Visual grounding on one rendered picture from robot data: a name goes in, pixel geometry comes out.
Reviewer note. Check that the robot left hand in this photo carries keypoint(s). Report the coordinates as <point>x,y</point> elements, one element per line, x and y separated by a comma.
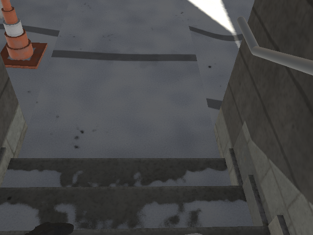
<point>48,228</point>

